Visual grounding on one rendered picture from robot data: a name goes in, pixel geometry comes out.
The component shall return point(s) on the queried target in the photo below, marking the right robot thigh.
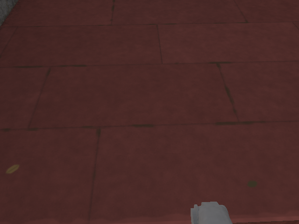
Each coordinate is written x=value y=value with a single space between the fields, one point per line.
x=209 y=213

